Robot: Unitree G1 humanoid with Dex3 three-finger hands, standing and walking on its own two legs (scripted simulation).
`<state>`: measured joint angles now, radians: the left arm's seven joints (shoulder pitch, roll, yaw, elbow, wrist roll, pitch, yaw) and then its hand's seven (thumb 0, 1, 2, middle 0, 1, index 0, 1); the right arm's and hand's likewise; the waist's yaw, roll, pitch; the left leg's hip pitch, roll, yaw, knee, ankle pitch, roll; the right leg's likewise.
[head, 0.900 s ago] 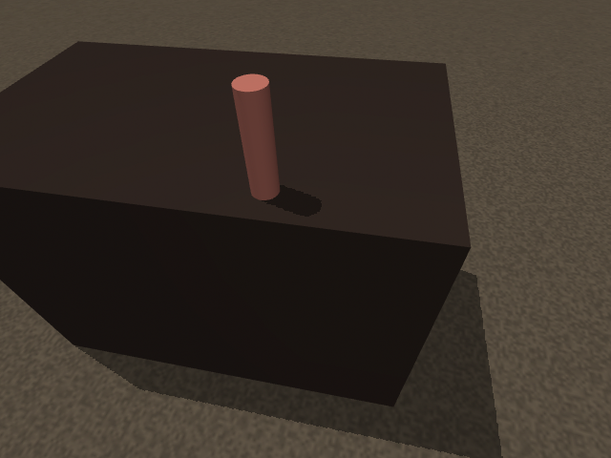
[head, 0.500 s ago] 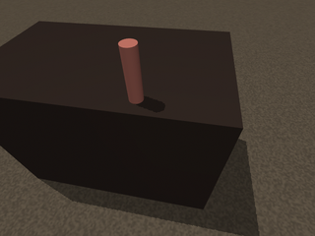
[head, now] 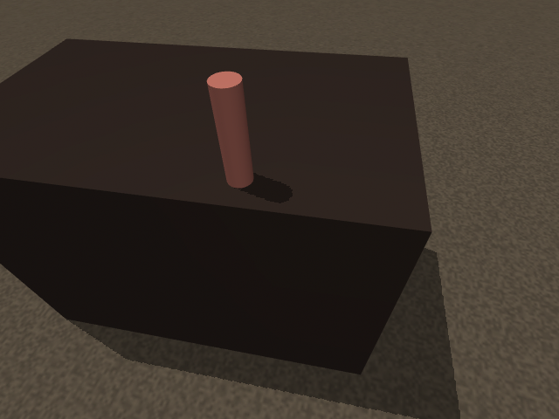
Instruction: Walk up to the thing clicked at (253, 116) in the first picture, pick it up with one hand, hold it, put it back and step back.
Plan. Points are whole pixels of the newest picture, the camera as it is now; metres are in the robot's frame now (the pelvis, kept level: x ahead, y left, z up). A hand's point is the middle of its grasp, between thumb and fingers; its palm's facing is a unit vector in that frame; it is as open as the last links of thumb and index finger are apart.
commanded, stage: stand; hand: left
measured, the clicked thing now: (233, 135) +0.55 +0.11 +0.12
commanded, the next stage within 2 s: walk up in 0.22 s
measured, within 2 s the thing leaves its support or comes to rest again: neither
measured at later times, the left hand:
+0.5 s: hand out of the picture +0.11 +0.24 -0.15, palm faces -0.12 -0.91 -0.40, open 7.4 cm
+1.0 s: hand (177, 374) +0.24 +0.22 -0.18, palm faces -0.15 -0.89 -0.43, open 7.4 cm
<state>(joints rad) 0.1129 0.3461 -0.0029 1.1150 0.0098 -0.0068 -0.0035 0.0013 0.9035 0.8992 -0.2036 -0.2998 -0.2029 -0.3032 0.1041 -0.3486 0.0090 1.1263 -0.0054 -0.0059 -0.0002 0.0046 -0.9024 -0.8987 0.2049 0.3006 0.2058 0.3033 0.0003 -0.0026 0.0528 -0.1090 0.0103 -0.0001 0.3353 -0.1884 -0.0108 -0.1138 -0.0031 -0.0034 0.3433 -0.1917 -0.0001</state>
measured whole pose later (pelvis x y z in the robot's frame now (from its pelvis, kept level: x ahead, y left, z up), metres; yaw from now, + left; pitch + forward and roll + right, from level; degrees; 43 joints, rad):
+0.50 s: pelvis +0.04 -0.05 -0.02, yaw -6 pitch -4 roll +2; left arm 0.26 0.43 0.09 0.99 0.04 0.01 -0.07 0.00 0.91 0.90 -0.20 -0.30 -0.20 -0.30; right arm 0.26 -0.43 -0.08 1.01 -0.05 -0.03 0.02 0.01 -0.90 -0.90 0.21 0.30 0.21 0.30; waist -0.01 -0.02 0.09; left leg -0.05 0.09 0.08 0.47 -0.36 -0.04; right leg -0.35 -0.07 0.03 0.62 -0.29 -0.01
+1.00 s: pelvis +0.10 -0.04 -0.04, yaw -8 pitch -2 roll +1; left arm 0.17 0.42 0.04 0.84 0.01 -0.01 0.03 0.00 0.90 0.90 -0.21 -0.30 -0.21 -0.30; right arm 0.17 -0.40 -0.08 0.88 -0.02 0.05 0.01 0.00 -0.90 -0.90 0.20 0.30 0.20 0.30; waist 0.00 -0.03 0.16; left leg -0.34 0.01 0.01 0.75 -0.38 -0.01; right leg -0.40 -0.06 0.07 0.80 -0.36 0.02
